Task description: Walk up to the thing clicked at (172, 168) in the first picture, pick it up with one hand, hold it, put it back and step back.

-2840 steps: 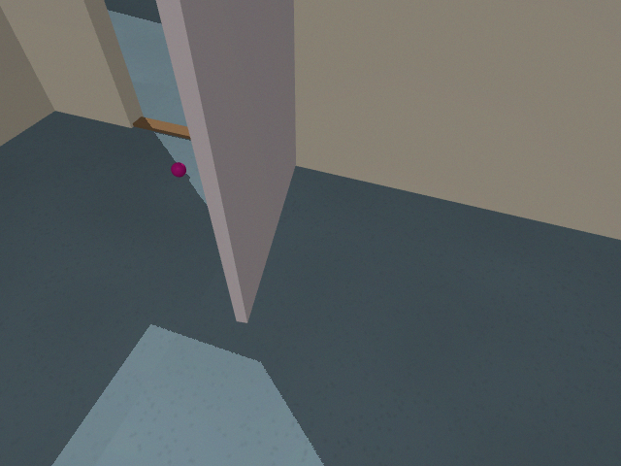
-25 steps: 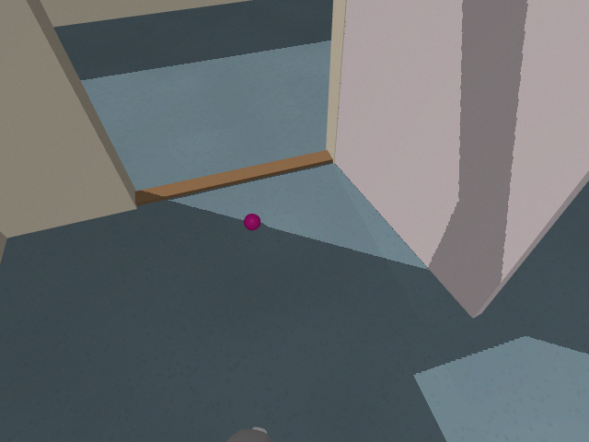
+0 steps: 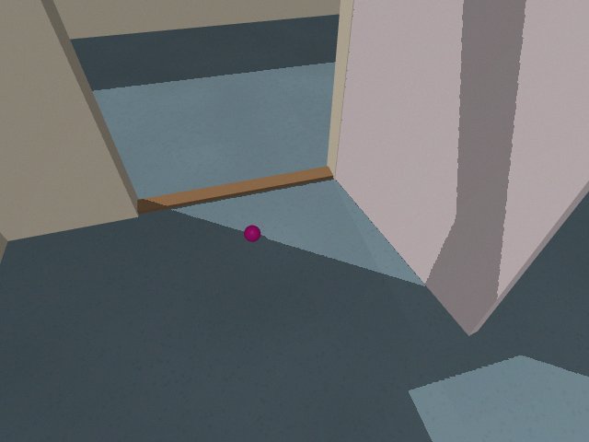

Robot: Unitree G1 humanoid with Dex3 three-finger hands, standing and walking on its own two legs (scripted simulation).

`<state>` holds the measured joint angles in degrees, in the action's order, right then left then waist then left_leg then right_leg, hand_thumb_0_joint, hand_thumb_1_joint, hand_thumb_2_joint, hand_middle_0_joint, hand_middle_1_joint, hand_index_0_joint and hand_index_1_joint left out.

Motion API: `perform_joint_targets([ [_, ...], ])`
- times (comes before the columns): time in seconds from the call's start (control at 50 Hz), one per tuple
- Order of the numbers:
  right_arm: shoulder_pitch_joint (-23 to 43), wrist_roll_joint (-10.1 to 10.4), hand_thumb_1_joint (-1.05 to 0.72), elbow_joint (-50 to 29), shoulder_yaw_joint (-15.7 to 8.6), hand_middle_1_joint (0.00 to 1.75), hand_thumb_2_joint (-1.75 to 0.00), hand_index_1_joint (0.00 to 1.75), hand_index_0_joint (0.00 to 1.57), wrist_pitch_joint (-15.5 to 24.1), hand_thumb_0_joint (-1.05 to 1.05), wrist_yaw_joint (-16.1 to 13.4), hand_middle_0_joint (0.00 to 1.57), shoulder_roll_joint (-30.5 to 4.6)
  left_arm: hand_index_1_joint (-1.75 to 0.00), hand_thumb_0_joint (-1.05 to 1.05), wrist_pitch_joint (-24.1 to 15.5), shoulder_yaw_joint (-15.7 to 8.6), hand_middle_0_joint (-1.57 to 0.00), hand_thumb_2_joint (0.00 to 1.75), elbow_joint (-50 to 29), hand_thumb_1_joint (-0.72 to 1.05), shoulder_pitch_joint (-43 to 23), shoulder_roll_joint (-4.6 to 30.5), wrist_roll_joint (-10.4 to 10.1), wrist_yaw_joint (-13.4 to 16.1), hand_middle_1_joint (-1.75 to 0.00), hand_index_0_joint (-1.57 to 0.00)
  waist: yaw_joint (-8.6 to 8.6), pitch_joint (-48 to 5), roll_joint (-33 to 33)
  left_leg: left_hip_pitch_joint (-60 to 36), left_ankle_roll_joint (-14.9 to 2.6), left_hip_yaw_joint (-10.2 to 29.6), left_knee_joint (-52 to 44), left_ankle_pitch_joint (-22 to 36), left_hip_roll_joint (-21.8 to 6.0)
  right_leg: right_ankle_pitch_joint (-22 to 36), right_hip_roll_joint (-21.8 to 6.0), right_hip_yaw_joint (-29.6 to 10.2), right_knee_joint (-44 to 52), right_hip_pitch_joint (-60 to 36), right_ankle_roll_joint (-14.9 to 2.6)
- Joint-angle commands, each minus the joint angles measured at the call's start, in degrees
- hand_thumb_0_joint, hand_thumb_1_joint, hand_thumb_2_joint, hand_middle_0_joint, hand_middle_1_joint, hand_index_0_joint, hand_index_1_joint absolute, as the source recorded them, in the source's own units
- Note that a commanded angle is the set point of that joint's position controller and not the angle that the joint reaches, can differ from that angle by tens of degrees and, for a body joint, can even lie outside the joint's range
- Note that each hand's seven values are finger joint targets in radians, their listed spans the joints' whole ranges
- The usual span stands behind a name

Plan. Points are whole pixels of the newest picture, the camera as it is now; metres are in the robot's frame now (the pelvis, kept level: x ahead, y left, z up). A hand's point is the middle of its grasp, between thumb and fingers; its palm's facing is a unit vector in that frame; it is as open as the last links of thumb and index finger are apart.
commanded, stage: step back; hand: left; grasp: from above
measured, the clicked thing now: (252, 233) +1.10 +0.23 -0.72
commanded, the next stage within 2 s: stand in 0.50 s
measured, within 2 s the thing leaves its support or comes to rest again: neither
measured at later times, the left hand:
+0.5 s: hand out of the picture +0.13 +0.29 -0.14, palm faces +0.02 -0.94 -0.35, open 7.4 cm
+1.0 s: hand out of the picture +0.13 +0.28 -0.13, palm faces -0.02 -0.94 -0.34, open 7.4 cm
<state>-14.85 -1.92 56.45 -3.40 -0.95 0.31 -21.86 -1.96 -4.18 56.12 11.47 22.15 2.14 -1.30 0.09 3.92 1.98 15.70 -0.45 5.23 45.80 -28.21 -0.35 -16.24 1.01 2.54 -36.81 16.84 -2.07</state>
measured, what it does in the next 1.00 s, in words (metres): steps on the spot: left foot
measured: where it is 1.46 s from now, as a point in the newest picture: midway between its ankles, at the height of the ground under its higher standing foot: outside the picture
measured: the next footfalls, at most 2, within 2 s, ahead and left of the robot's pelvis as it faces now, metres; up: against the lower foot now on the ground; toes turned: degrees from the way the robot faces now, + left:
left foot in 0.20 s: +0.11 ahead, +0.15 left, +0.00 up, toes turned +1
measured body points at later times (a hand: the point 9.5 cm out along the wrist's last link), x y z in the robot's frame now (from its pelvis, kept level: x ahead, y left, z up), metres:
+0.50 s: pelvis +0.05 +0.03 +0.01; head +0.07 +0.03 +0.46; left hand +0.13 +0.34 -0.12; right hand +0.17 -0.26 -0.11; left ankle +0.07 +0.15 -0.72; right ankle +0.04 -0.10 -0.72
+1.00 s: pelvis +0.05 +0.03 +0.03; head +0.06 +0.03 +0.48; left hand +0.13 +0.33 -0.10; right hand +0.13 -0.27 -0.11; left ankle +0.07 +0.15 -0.72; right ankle +0.04 -0.10 -0.72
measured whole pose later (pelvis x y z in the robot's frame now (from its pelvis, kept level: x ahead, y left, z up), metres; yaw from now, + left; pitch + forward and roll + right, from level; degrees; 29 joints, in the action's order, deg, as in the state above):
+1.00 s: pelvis +0.05 +0.03 +0.03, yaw +0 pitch -3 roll +0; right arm -4.6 -0.5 66.2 -0.7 1.0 0.6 -20.1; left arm -1.0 -0.4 66.2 4.6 20.1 0.4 -0.7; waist -0.1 3.6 0.2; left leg 7.4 0.6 -1.4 18.6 -8.4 -1.2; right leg -10.8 -1.6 1.0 -18.4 4.8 1.2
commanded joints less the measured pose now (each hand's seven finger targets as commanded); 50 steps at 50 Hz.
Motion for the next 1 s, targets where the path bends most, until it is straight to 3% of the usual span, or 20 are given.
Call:
perform_joint_targets([
  [0.0,1.22,0.51,-0.9,-3.94,-2.76,0.3,-0.9,0.3,0.2,1.96,0.0,-0.91,0.2,-11.9,-0.3,0.0,-2.2,-3.69,-0.2,0.9,-4.48,0.9,-1.27,16.54,-0.43,1.9,-0.3,-0.2,1.69,4.05,-4.97,15.69,-0.6,4.17,10.39,0.38,-1.04,-19.0,-19.78,-28.87,22.86,-3.42,-9.88],
  [0.04,-0.56,0.31,-0.9,-2.42,-2.41,0.3,-0.9,0.3,0.2,2.18,0.0,-0.53,0.2,-10.8,-0.3,0.0,-2.37,-3.25,-0.2,0.9,-4.32,0.9,-2.59,15.16,-0.44,1.9,-0.3,-0.2,1.05,1.28,-7.49,10.77,-0.19,2.19,6.18,2.39,-1.79,-8.77,-17.02,-21.53,20.07,-2.11,-8.47],
  [0.12,0.03,0.19,-0.9,-1.57,-1.98,0.3,-0.9,0.3,0.2,2.4,0.0,-0.33,0.2,-8.88,-0.3,0.0,-1.94,-2.21,-0.2,0.9,-4.84,0.9,-5.03,14.23,-0.83,1.8,-0.3,-0.2,0.29,-2.97,-10.89,0.64,0.31,-5.36,-8.58,5.06,-1.32,12.15,-14.94,-12.24,13.18,-1.47,-7.32],
  [0.16,0.46,0.14,-0.9,-0.61,-2.05,0.3,-0.9,0.3,0.2,2.69,0.0,-0.71,0.2,-8.48,-0.3,0.0,-1.09,-1.07,-0.2,0.9,-4.7,0.9,-5.39,12.87,-1.37,1.86,-0.3,-0.2,-0.95,-4.07,-8.57,-6.01,-0.27,-6.16,-18.87,17.46,0.03,19.07,-11.72,-8.79,7.11,0.51,-4.2],
  [0.18,1.28,0.02,-0.9,-0.82,-2.29,0.3,-0.9,0.3,0.2,2.86,0.0,-1.02,0.2,-9.7,-0.3,0.0,-0.82,-0.29,-0.2,0.9,-4.68,0.9,-4.46,11.29,-1.69,1.96,-0.3,-0.2,-0.68,-5.33,-5.68,-8.7,-1.29,-2.3,-19.61,24.46,-2.85,20.45,-10.12,-7.8,4.2,1.67,-1.94],
  [0.2,2.86,-0.17,-0.9,-1.49,-2.33,0.3,-0.9,0.3,0.2,3.1,0.0,-1.29,0.2,-11.9,-0.3,0.0,-0.43,0.24,-0.2,0.9,-4.75,0.9,-3.75,9.47,-2.15,1.93,-0.3,-0.2,0.46,-6.39,-0.3,-7.52,-3.33,6.28,-22.0,27.74,-9.54,13.3,-6.94,-6.4,2.36,2.29,0.25],
  [0.22,7.37,0.38,-0.9,-2.56,-2.4,0.3,-0.9,0.3,0.2,3.07,0.0,-1.12,0.2,-14.86,-0.3,0.0,0.18,0.01,-0.2,0.9,-3.88,0.9,-3.3,10.15,-2.83,2.0,-0.3,-0.2,1.77,-6.1,2.99,-0.36,-7.66,10.83,-23.45,21.72,-13.9,-1.74,-2.61,-3.48,0.53,-1.96,1.17],
  [0.24,9.06,0.52,-0.9,-2.15,-2.21,0.3,-0.9,0.3,0.2,2.91,0.0,-0.88,0.2,-14.62,-0.3,0.0,0.39,-0.3,-0.2,0.9,-2.29,0.9,-2.83,10.55,-2.47,2.21,-0.3,-0.2,2.23,-4.81,3.64,3.06,-8.42,10.15,-23.38,19.35,-14.51,-5.83,-2.52,-3.4,1.74,-5.99,1.01],
  [0.28,10.55,0.55,-0.9,-1.15,-1.29,0.3,-0.9,0.3,0.2,2.56,0.0,-0.86,0.2,-12.45,-0.3,0.0,0.0,-0.03,-0.2,0.9,-1.06,0.9,-3.15,10.35,-1.97,2.12,-0.3,-0.2,2.33,-4.32,3.19,2.62,-4.93,6.01,-22.59,18.65,-10.93,0.22,-4.06,-5.39,6.51,-6.94,0.19],
  [0.32,11.37,0.95,-0.9,-0.46,-0.65,0.3,-0.9,0.3,0.2,2.59,0.0,-0.91,0.2,-11.18,-0.3,0.0,-0.71,-0.33,-0.2,0.9,-0.16,0.9,-3.22,11.99,-1.9,2.1,-0.3,-0.2,1.65,-5.99,2.26,0.71,-2.45,2.07,-19.37,22.72,-7.59,10.49,-6.58,-7.89,9.53,-8.45,-0.31],
  [0.36,10.76,1.09,-0.9,0.67,-0.48,0.3,-0.9,0.3,0.2,2.56,0.0,-0.92,0.2,-10.52,-0.3,0.0,-0.91,-0.33,-0.2,0.9,0.34,0.9,-4.95,12.5,-2.04,2.16,-0.3,-0.2,0.61,-7.84,0.37,-3.43,-1.83,0.21,-18.16,27.52,-6.49,15.95,-8.26,-8.96,10.02,-8.02,-0.75],
  [0.4,11.68,1.21,-0.9,1.37,-0.39,0.3,-0.9,0.3,0.2,2.51,0.0,-0.85,0.2,-10.53,-0.3,0.0,-0.92,-0.1,-0.2,0.9,0.8,0.9,-5.65,11.9,-2.11,2.3,-0.3,-0.2,0.67,-8.55,0.21,-5.33,-2.27,-0.12,-18.73,30.64,-7.11,18.19,-8.12,-8.08,10.8,-8.59,-0.19],
  [0.52,13.28,1.58,-0.9,3.22,0.29,0.3,-0.9,0.3,0.2,3.23,0.0,-0.45,0.2,-10.4,-0.3,0.0,-0.38,1.62,-0.2,0.9,3.86,0.9,-7.57,9.5,-2.27,1.83,-0.3,-0.2,-0.02,-7.91,-0.47,-8.74,-2.01,0.96,-24.74,31.15,-8.16,15.27,-7.34,-6.43,14.98,-10.11,1.01],
  [0.6,14.22,1.68,-0.9,3.85,0.45,0.3,-0.9,0.3,0.2,3.48,0.0,-0.46,0.2,-10.21,-0.3,0.0,-0.61,1.79,-0.2,0.9,5.28,0.9,-8.41,9.82,-2.1,1.82,-0.3,-0.2,0.12,-8.36,-1.16,-11.46,-1.5,0.08,-25.47,36.19,-8.12,19.4,-8.22,-6.12,16.79,-12.03,1.31],
  [0.74,15.2,1.61,-0.9,4.71,0.47,0.3,-0.9,0.3,0.2,3.3,0.0,-0.38,0.2,-9.91,-0.3,0.0,-0.44,1.73,-0.2,0.9,6.42,0.9,-9.5,10.01,-1.81,1.61,-0.3,-0.2,0.09,-5.98,-0.8,-9.7,-0.58,-0.51,-29.6,26.31,-7.39,12.21,-8.45,-6.32,20.49,-11.82,1.54],
  [0.84,14.61,1.59,-0.9,5.17,0.53,0.3,-0.9,0.3,0.2,3.49,0.0,-0.32,0.2,-9.83,-0.3,0.0,-0.56,1.66,-0.2,0.9,6.63,0.9,-9.77,10.34,-1.67,1.66,-0.3,-0.2,-0.15,-7.1,-1.94,-10.57,-0.51,-0.5,-30.0,28.32,-7.77,13.73,-8.84,-6.31,20.58,-12.69,1.51],
  [0.86,15.33,1.52,-0.9,5.19,0.55,0.3,-0.9,0.3,0.2,3.48,0.0,-0.31,0.2,-10.09,-0.3,0.0,-0.59,1.81,-0.2,0.9,6.79,0.9,-9.04,9.81,-1.75,1.61,-0.3,-0.2,0.37,-6.61,-1.3,-10.97,-0.49,-0.77,-29.74,27.89,-7.46,13.25,-8.82,-6.44,21.22,-11.55,1.62],
  [0.98,13.66,1.54,-0.9,5.94,0.86,0.3,-0.9,0.3,0.2,3.33,0.0,-0.35,0.2,-10.03,-0.3,0.0,-0.44,1.7,-0.2,0.9,6.87,0.9,-9.23,10.48,-1.63,1.54,-0.3,-0.2,-0.22,-6.05,-2.05,-9.71,-0.39,-0.82,-30.61,25.13,-7.43,11.71,-8.94,-6.6,21.77,-12.0,1.42],
])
